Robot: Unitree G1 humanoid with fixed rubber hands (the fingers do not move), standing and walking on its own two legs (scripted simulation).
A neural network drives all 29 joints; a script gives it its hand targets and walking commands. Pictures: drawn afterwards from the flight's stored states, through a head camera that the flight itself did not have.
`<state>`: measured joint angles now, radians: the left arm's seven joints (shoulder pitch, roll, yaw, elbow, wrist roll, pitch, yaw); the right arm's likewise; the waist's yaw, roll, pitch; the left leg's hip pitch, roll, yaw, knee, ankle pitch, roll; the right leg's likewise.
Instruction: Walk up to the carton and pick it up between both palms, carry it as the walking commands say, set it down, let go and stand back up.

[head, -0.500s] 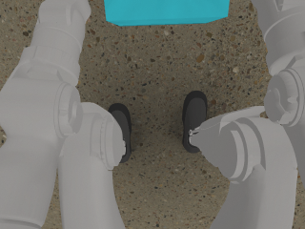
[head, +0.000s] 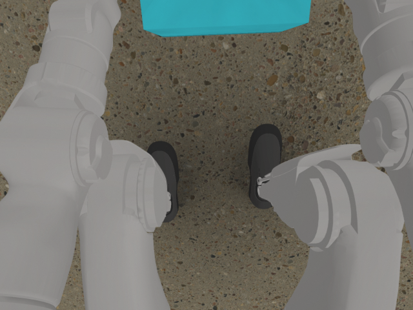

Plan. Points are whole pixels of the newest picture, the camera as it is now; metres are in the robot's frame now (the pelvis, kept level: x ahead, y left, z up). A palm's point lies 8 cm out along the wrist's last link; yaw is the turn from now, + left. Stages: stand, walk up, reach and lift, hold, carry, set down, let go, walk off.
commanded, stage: reach and lift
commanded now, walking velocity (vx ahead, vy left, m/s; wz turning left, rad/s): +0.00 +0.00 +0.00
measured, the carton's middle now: out of the picture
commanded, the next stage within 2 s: none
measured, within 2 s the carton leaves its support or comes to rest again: leaves its support in 0.44 s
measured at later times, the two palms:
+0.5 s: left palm out of the picture +0.55 +0.14 -0.18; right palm out of the picture +0.56 -0.18 -0.18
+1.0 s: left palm out of the picture +0.55 +0.13 -0.13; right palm out of the picture +0.56 -0.18 -0.12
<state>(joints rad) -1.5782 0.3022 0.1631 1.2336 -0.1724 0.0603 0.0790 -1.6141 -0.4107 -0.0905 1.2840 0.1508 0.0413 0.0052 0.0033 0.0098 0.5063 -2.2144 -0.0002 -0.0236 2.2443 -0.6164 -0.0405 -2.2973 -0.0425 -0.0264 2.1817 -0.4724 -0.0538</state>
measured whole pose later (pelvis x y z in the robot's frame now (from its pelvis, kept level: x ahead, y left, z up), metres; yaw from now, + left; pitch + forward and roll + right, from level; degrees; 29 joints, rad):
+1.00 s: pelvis -0.01 +0.00 +0.02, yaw +0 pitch +29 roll +1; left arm -1.49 0.24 0.16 0.93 -0.17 0.25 0.24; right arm -1.61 -0.39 -0.04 1.12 0.17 0.22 -0.20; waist -0.01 0.03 0.52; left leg -2.08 -0.03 -0.02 2.18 -0.60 -0.04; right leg -2.15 -0.04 -0.01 2.12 -0.47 -0.04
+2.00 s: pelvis -0.03 +0.01 +0.11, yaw +0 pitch +20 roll +1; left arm -1.31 0.14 0.27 0.70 -0.07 0.39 0.37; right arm -1.45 -0.28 -0.08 0.91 0.07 0.38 -0.28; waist -0.02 0.03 0.52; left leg -1.72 -0.03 -0.02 1.92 -0.56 -0.04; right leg -1.78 0.00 0.00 1.87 -0.44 -0.02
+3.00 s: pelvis -0.03 +0.01 +0.21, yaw +0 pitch +12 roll +1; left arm -1.15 0.08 0.29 0.61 -0.04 0.44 0.37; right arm -1.27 -0.21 -0.13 0.79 0.02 0.45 -0.28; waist -0.01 0.03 0.52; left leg -1.29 -0.04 -0.03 1.58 -0.49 -0.03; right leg -1.34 0.00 0.02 1.54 -0.40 -0.01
